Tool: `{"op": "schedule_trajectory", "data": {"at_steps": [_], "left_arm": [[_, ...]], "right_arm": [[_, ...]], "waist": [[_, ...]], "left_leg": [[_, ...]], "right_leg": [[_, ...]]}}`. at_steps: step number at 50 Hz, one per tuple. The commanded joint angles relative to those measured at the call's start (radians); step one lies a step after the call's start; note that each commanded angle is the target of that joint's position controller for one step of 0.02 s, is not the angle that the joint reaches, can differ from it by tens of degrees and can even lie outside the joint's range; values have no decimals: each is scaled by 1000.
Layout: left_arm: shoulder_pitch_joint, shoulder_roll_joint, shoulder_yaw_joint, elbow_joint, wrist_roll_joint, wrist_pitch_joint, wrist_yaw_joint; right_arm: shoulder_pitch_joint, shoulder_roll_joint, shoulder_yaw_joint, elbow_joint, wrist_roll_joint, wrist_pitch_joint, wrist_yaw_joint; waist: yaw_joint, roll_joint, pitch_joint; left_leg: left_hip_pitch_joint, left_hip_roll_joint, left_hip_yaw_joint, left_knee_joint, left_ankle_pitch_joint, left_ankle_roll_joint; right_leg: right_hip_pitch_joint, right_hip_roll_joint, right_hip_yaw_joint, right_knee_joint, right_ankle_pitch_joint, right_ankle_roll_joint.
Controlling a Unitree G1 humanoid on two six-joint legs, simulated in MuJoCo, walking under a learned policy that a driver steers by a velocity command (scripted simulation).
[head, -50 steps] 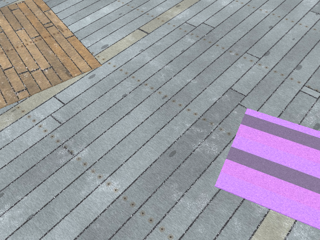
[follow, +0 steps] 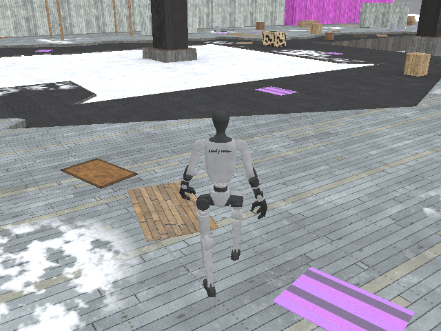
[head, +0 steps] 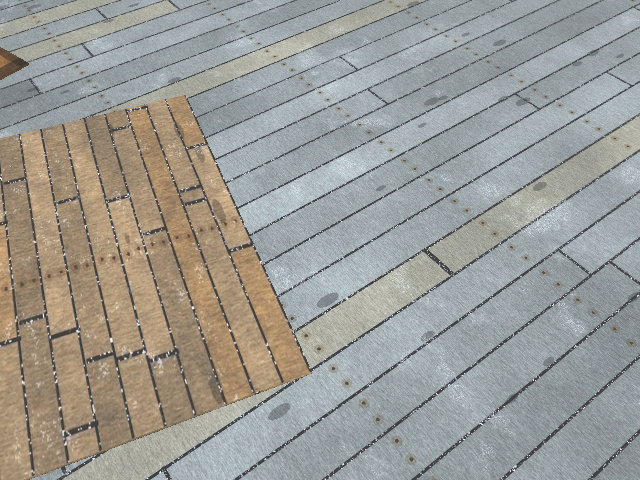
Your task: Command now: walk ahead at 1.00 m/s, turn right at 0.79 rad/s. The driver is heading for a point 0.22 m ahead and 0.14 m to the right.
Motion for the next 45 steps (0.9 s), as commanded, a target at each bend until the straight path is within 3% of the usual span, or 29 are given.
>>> {"op": "schedule_trajectory", "data": {"at_steps": [1, 3, 5, 6, 7, 8, 9, 10, 11, 12, 13, 16, 18, 21, 24, 26, 28, 29, 30, 31, 32, 33, 35, 36, 37, 38, 39, 41, 45], "left_arm": [[-83, -19, -26, -87, 6, -10, -23], [1, 9, -23, -51, 24, -21, -22], [363, 75, 10, 63, 36, -32, -3], [474, 102, 28, 107, 36, -35, 21], [398, 209, 59, 99, 20, -29, 43], [268, 257, 49, -4, 10, -56, 45], [226, 198, 57, -44, 1, -48, 38], [151, 181, 49, -35, -17, -59, 29], [65, 121, 33, -40, -38, -70, 27], [27, 102, 25, -46, -27, -78, 31], [28, 94, 22, -44, -11, -83, 31], [39, 73, 16, -12, -9, -94, 40], [37, 78, 20, -4, -12, -78, 59], [52, 66, 19, 8, -24, -44, 77], [70, 53, 13, 33, -13, -23, 81], [62, 46, 9, 44, -7, -18, 77], [46, 35, 3, 53, -17, -19, 76], [82, 29, 2, 57, -6, -30, 75], [197, 5, -2, 73, 7, -43, 71], [211, 0, -7, 97, -1, -46, 71], [159, 25, -1, 90, -11, -35, 69], [109, 29, 3, 81, -17, -13, 71], [94, 16, 5, 96, -19, 35, 78], [123, -2, 3, 116, -17, 47, 81], [127, -5, 2, 133, -9, 54, 82], [112, 21, 6, 134, 5, 60, 84], [108, 53, 14, 145, 2, 60, 84], [71, 9, 2, 148, -1, 37, 86], [77, 15, 5, 181, -4, -7, 89]], "right_arm": [[-132, -71, 2, -79, 7, -31, -12], [-98, -127, -7, -77, 8, -19, -35], [-155, -192, -21, -97, 2, 8, -47], [-182, -179, -20, -97, 12, 15, -37], [-128, -61, -1, -115, 6, 15, -25], [57, -33, 36, -170, 46, -23, 1], [-56, -151, 12, -151, 63, -29, 0], [-119, -139, 5, -184, 79, -22, -8], [-164, -129, 1, -177, 62, -6, -27], [-164, -126, -5, -169, 52, 14, -36], [-148, -121, -10, -168, 44, 37, -40], [-181, -45, -3, -188, 24, 58, -51], [-216, -14, 4, -195, 17, 59, -52], [-299, -8, 7, -200, 20, 57, -42], [-371, -25, 4, -212, 22, 51, -26], [-389, -44, -2, -215, 15, 43, -16], [-336, -55, -10, -193, 0, 29, -9], [-310, -97, -20, -183, -12, 23, -13], [-319, -128, -21, -189, -30, 25, -19], [-280, -45, -6, -176, -28, 36, -21], [-263, -5, 6, -160, -12, 48, -20], [-274, -10, 6, -151, -4, 60, -20], [-359, -47, -2, -160, 0, 77, -22], [-424, -52, -4, -170, 3, 85, -23], [-435, -48, -7, -167, 10, 92, -22], [-402, -42, -8, -154, 13, 93, -20], [-387, -42, -11, -155, 10, 92, -18], [-413, -21, -10, -142, 2, 85, -22], [-387, -6, -15, -100, 12, 82, -34]], "waist": [[78, 70, 135], [115, 75, 76], [275, 108, -111], [323, 73, -149], [202, -212, -149], [91, -270, -497], [178, -15, -537], [103, 91, -286], [53, 191, -152], [28, 181, -72], [8, 151, -45], [0, 64, -51], [9, 29, -106], [57, -3, -151], [90, -33, -126], [86, -43, -106], [40, -26, -106], [49, 19, -128], [119, 135, -184], [72, 206, -278], [47, 224, -294], [44, 207, -272], [77, 157, -189], [113, 156, -154], [116, 154, -123], [91, 127, -99], [56, 52, -60], [53, 45, -33], [46, 35, -78]], "left_leg": [[-221, 216, 55, -114, 895, -3], [-148, 233, 43, 56, 1286, -7], [-200, 258, -1, 497, 1368, -1], [-272, 196, 8, 801, 1036, -2], [-561, -12, -19, 1263, -177, -35], [-812, -21, -364, 1517, -283, -56], [-743, 15, -407, 1475, -189, -42], [-784, 53, -367, 1353, -137, -45], [-767, 109, -338, 1266, -97, -51], [-706, 129, -328, 1226, -75, -60], [-636, 150, -331, 1177, -67, -64], [-590, 149, -292, 931, 11, -79], [-612, 137, -274, 767, 139, -90], [-602, 113, -261, 551, 334, -98], [-597, 107, -272, 433, 373, -89], [-586, 98, -275, 367, 325, -63], [-465, 81, -258, 208, 453, -13], [-344, 139, -324, 215, 808, 23], [-173, 265, -443, 297, 1139, 137], [-98, 353, -523, 309, 1184, 250], [-100, 377, -575, 277, 1080, 278], [-142, 373, -601, 238, 896, 266], [-307, 342, -583, 171, 584, 208], [-401, 289, -518, 158, 455, 156], [-457, 231, -459, 152, 302, 106], [-494, 189, -415, 150, 140, 60], [-463, 133, -347, 150, 26, 26], [-369, 111, -323, 194, 100, 6], [-279, 109, -310, 268, 405, 42]], "right_leg": [[205, 46, -95, -216, 134, -45], [369, 159, -149, -309, 120, -58], [756, 223, -71, -353, 83, -90], [892, 179, 3, -462, 177, -118], [1088, -18, 200, -366, 788, -147], [1393, -286, 742, -444, 715, -393], [1259, -265, 742, -576, 471, -381], [1022, -228, 652, -650, 343, -338], [819, -192, 562, -686, 306, -281], [648, -171, 489, -693, 400, -260], [533, -136, 414, -713, 462, -240], [446, -41, 229, -723, 637, -201], [524, 2, 155, -693, 684, -164], [626, 22, 114, -666, 601, -105], [673, -13, 152, -638, 474, -102], [692, -42, 192, -587, 434, -107], [668, -20, 200, -496, 356, -68], [618, 35, 185, -440, 237, -24], [485, 109, 167, -368, -35, 33], [449, 128, 150, -280, -270, 86], [432, 123, 144, -246, -444, 107], [426, 114, 143, -232, -541, 116], [488, 90, 136, -305, -484, 117], [572, 87, 118, -434, -373, 105], [625, 96, 107, -527, -264, 92], [636, 77, 130, -550, -226, 73], [541, 66, 149, -556, -344, 37], [456, 54, 161, -598, -405, 25], [488, 58, 146, -582, -214, 53]]}}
